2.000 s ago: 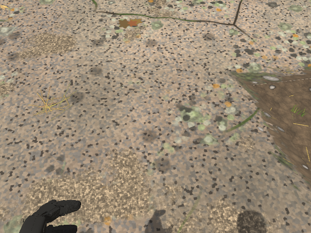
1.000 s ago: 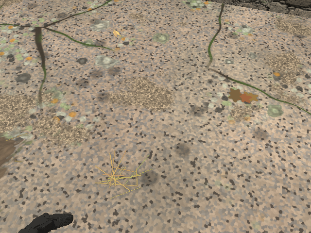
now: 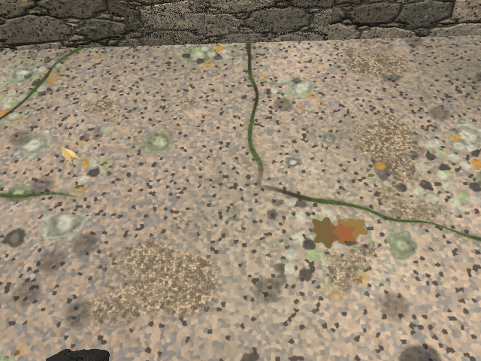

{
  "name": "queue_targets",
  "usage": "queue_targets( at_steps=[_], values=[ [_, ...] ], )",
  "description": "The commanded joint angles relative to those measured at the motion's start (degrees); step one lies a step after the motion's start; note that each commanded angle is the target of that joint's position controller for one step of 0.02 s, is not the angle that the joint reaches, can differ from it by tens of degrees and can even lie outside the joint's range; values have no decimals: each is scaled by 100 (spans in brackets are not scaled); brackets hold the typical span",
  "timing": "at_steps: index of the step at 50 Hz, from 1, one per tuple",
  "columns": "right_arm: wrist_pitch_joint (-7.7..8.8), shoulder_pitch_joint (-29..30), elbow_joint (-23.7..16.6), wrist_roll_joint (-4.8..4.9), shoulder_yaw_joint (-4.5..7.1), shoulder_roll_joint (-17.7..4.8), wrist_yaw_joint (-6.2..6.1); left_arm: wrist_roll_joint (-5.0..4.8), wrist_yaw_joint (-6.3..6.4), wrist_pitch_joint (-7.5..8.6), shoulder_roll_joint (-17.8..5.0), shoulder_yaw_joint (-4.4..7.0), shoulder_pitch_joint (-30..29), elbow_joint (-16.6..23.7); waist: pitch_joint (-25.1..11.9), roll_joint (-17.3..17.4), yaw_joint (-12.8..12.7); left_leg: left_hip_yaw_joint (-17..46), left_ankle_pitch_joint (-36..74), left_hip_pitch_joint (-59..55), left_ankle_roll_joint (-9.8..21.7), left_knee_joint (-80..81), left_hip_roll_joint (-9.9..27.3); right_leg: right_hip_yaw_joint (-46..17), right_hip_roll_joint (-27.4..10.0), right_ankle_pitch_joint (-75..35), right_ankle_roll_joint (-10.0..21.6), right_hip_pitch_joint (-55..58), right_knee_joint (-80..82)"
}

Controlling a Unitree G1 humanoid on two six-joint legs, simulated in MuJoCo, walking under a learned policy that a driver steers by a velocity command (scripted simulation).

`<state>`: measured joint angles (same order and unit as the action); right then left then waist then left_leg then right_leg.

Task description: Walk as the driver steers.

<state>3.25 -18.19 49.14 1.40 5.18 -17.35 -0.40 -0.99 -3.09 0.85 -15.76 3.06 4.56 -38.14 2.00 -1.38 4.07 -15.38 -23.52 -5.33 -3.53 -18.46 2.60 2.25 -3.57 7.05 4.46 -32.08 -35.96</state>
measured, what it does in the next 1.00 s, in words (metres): walks ahead: right foot, then left foot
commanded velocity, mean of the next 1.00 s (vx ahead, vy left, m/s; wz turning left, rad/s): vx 0.50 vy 0.00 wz -0.20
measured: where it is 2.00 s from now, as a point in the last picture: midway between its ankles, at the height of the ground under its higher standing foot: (256, 193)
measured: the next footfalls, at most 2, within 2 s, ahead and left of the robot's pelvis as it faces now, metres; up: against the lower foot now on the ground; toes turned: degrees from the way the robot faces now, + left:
right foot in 0.02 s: +0.18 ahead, -0.10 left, +0.00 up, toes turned -4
left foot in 0.54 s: +0.50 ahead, +0.08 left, +0.00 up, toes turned -9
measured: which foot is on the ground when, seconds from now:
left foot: down 0.00-0.04, up 0.06-0.52, down 0.54-1.00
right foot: up 0.00-0.00, down 0.02-0.54, up 0.56-1.00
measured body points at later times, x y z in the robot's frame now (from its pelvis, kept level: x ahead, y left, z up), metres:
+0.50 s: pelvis +0.28 -0.01 +0.01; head +0.31 -0.02 +0.46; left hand +0.36 +0.27 -0.10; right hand +0.46 -0.28 -0.07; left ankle +0.46 +0.09 -0.70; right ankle +0.14 -0.10 -0.72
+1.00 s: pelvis +0.56 -0.04 +0.02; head +0.59 -0.04 +0.47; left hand +0.82 +0.15 -0.07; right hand +0.50 -0.31 -0.11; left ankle +0.46 +0.08 -0.72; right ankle +0.72 -0.21 -0.69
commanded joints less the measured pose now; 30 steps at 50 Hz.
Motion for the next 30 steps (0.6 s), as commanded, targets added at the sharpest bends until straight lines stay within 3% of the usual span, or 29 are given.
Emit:
queue_targets(
  at_steps=[1, 2, 3, 4, 5, 6, 7, 8, 11, 15, 18, 21, 25, 26, 27, 28, 29, 30],
  values=[
    [-33, 272, -388, 12, 190, -994, -69, -29, 96, -13, -1213, 564, 1810, -91, -977, 273, -1264, 136, 5166, 1160, 604, -2709, 1003, 230, 656, 73, 519, 2859, 329],
    [48, -98, -700, -244, -30, -339, -43, -88, 202, -28, -1971, 732, 2072, -135, -1353, -1224, -934, 179, 1149, 3670, 176, -4959, 206, -2547, -820, 606, 1393, 4772, 678],
    [266, 41, -800, -180, -130, -288, 15, -55, 155, 85, -1867, 626, 2043, 123, -2335, -1136, -931, 1657, -1184, 4687, 140, -5979, -492, -5076, -1578, 1544, 2049, 5480, 1746],
    [393, 711, -943, 72, -10, -751, 79, -9, 106, 181, -1395, 478, 1935, 83, -1775, -527, -1148, 2034, -736, 5274, 280, -6123, -171, -4450, -1475, 1439, 1668, 5202, 1995],
    [472, 897, -1002, 95, -38, -705, 84, -4, 109, 239, -1229, 426, 1721, 61, -1172, -390, -997, 1973, -232, 5314, 403, -5741, 61, -3682, -1256, 1053, 1457, 4476, 1952],
    [497, 883, -926, -48, -30, -675, 33, -9, 127, 248, -1050, 370, 1321, 109, -811, -38, -737, 1980, 155, 4984, 404, -5235, 284, -3072, -1012, 479, 1261, 3683, 1929],
    [448, 766, -842, -136, 9, -718, 8, 51, 154, 249, -823, 288, 1006, 193, -634, -74, -509, 1982, 456, 4530, 388, -4854, 455, -2603, -854, -89, 1151, 3040, 2037],
    [373, 643, -804, -141, 19, -717, 30, 113, 176, 255, -756, 255, 858, 269, -600, -247, -378, 1979, 604, 4186, 342, -4706, 509, -2428, -782, -508, 1169, 2638, 2151],
    [217, 633, -752, -195, -34, -465, 41, 90, 247, 324, -808, 259, 954, 159, -509, -148, -328, 1804, 1105, 3995, 128, -4032, 474, -1785, -615, -1317, 1177, 2182, 2382],
    [206, 1392, -928, -171, -133, -273, 76, 55, 334, 336, -878, 260, 1247, -60, -214, -208, -622, 1760, 2556, 4021, 26, -2439, 346, -1267, -390, -1027, 896, 2151, 2525],
    [250, 1876, -1036, -100, -171, -247, 150, 28, 340, 341, -950, 268, 1489, -239, 10, -269, -840, 1701, 3168, 3821, 79, -1653, 183, -1277, -481, -414, 817, 2198, 2595],
    [302, 2164, -1153, -80, -162, -335, 232, 5, 345, 302, -955, 277, 1727, -436, 181, -251, -931, 1762, 2943, 4068, 248, -1249, 126, -1457, -751, -471, 801, 2785, 2364],
    [354, 1812, -1123, -92, -103, -505, 292, 6, 387, 203, -1040, 322, 1719, -563, 48, -421, -665, 1621, 2070, 3609, 586, -956, -52, -1567, -956, -1719, 597, 3387, 1769],
    [363, 1315, -985, -104, -28, -621, 268, 9, 391, 177, -1041, 313, 1613, -549, -253, -405, -370, 1430, 2048, 2870, 725, -800, -236, -1400, -762, -2679, 489, 3357, 1193],
    [370, 501, -772, -141, 80, -862, 231, 50, 391, 161, -892, 244, 1597, -513, -895, -269, 0, 1531, 2262, 1571, 947, -918, -89, -1144, -434, -2919, 323, 2970, 135],
    [365, -393, -670, -209, 165, -1270, 210, 186, 401, 180, -561, 113, 1877, -395, -1841, 546, 174, 2974, 2296, -306, 1462, -1149, 1054, -873, 115, -1216, 65, 1635, -1724],
    [322, -716, -465, -162, 204, -1391, 265, 41, 367, 291, -162, 7, 2513, -408, -2303, 2124, -78, 5542, 719, -1658, 2170, -229, 1935, -865, 947, 2520, -258, -300, -3318],
    [315, -602, -496, -24, 60, -861, 269, -65, 344, 354, -759, 109, 2032, -427, -1777, 1335, 149, 5616, -397, -1383, 1944, 140, 1820, -1280, 600, 2529, -211, -962, -3832]
  ],
)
